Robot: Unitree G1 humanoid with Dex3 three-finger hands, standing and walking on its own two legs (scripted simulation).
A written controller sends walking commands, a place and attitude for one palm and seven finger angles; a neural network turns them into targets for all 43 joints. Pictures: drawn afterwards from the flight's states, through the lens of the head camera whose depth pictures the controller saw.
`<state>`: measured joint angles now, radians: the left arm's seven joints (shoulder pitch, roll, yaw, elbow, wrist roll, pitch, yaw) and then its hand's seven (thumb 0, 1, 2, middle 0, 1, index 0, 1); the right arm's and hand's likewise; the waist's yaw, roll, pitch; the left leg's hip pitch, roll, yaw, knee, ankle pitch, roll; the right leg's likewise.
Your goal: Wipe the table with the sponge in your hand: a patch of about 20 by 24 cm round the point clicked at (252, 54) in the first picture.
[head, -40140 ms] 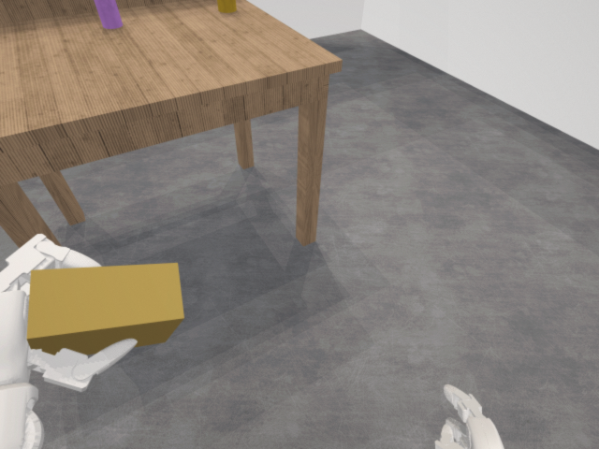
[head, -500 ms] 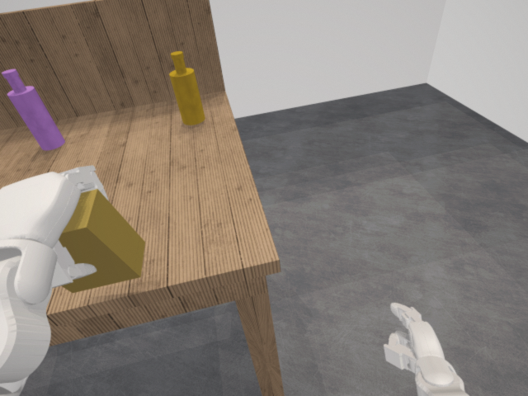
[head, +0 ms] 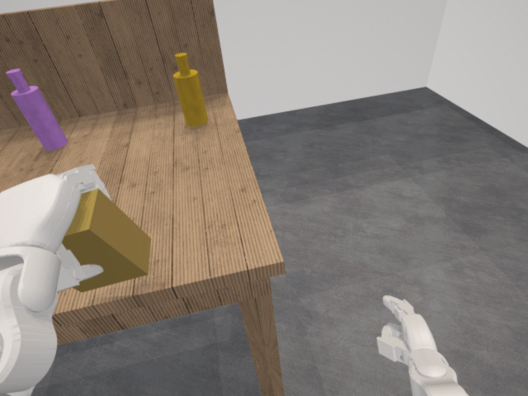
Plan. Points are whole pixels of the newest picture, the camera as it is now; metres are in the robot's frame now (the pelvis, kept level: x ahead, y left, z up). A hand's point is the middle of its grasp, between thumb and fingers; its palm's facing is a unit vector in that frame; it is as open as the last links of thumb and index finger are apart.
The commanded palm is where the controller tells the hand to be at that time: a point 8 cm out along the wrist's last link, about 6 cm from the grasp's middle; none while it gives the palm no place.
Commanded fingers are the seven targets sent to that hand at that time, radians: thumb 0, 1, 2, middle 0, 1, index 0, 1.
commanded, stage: step back with the hand held close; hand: left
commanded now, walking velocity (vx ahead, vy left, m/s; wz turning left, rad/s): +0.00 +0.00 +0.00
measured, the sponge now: (99, 251) +0.21 +0.28 +0.16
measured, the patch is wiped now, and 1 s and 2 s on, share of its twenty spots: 1.00 1.00 1.00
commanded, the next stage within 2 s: stop stepping back and stand still in 1.24 s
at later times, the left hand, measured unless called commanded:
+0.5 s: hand (108, 200) +0.22 +0.23 +0.25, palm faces +0.44 -0.81 -0.40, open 10.2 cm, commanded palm +0.16 +0.28 +0.27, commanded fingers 0.00 0.10 1.30 -1.20 -1.60 -1.20 -1.60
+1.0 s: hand out of the picture +0.07 +0.27 +0.25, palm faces +0.53 -0.83 -0.20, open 10.2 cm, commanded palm +0.02 +0.31 +0.27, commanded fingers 0.00 0.10 1.30 -1.20 -1.60 -1.20 -1.60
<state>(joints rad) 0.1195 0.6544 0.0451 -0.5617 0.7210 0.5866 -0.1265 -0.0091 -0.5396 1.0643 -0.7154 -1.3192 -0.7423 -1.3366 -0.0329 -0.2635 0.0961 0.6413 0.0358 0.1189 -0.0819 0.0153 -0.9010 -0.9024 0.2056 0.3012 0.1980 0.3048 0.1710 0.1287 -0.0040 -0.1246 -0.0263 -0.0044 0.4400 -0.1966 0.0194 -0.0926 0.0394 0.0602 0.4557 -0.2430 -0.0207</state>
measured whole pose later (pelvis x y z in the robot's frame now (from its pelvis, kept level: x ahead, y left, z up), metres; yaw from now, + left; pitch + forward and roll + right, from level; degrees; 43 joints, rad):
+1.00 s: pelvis -0.13 +0.03 -0.03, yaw +2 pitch -2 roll -1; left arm 0.18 0.37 0.39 -0.61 -0.03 -0.11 0.16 -0.01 -0.54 1.06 -0.72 -1.32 -0.74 -1.34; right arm 0.16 -0.21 0.03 0.64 0.00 0.03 -0.07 0.01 -0.90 -0.90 0.21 0.30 0.20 0.30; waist 0.01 -0.01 -0.08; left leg -0.46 0.00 -0.02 0.79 -0.44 0.02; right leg -0.46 -0.01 -0.02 0.60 -0.12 0.01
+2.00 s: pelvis -0.35 +0.06 -0.01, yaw -1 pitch -1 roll +0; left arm 0.22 0.42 0.42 -0.54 -0.06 -0.14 0.16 -0.01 -0.55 1.07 -0.72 -1.32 -0.75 -1.34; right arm 0.26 -0.24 0.00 0.66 0.00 -0.03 -0.09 0.02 -0.90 -0.90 0.21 0.30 0.20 0.30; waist -0.02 0.01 -0.10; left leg -0.28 0.06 0.06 0.56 -0.37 0.04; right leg -0.29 0.02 -0.04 0.59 -0.30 -0.05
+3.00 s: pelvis -0.34 +0.08 +0.00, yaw -3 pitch -1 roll -2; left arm 0.29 0.40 0.42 -0.58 -0.05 -0.14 0.15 -0.01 -0.55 1.07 -0.72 -1.33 -0.75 -1.34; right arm 0.20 -0.19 0.03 0.62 0.01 -0.04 -0.05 0.01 -0.90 -0.90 0.21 0.30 0.20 0.30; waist 0.01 0.02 -0.03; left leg -0.26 0.02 0.04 0.50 -0.23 0.03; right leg -0.21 0.04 -0.03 0.41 -0.18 -0.01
